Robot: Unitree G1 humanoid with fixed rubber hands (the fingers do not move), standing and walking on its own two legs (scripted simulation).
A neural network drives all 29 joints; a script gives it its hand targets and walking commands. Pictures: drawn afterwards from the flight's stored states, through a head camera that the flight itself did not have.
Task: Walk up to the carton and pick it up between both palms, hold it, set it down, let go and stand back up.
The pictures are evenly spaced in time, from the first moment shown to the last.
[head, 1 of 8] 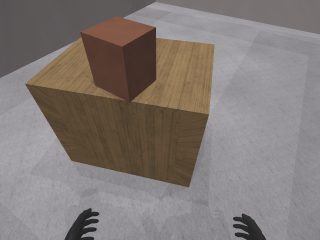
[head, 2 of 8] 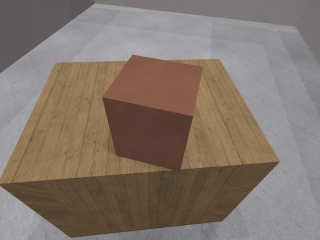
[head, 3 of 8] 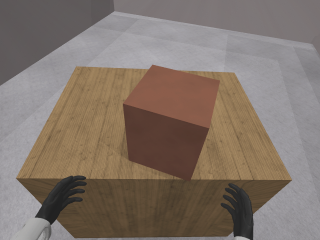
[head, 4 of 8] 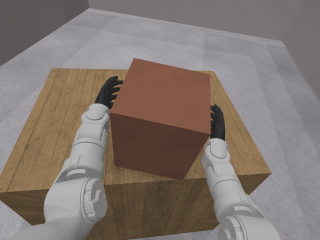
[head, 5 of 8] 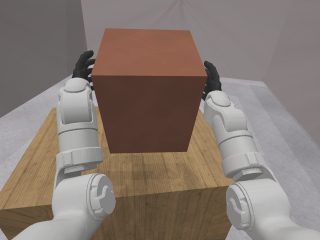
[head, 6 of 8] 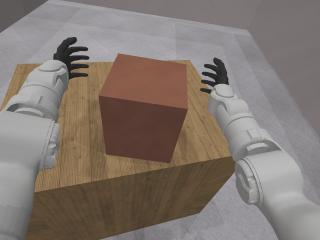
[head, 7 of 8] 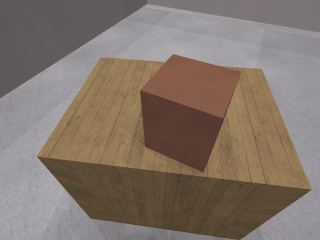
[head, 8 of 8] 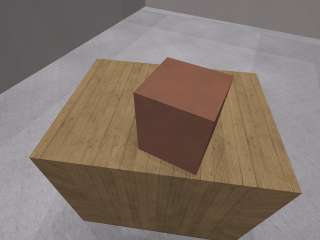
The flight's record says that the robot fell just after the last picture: no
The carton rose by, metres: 0.24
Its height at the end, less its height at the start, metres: +0.00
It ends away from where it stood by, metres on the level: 0.03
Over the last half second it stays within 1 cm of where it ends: yes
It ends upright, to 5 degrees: yes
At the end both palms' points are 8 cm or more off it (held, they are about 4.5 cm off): yes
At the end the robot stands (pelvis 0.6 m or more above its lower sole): yes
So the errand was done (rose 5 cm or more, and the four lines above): yes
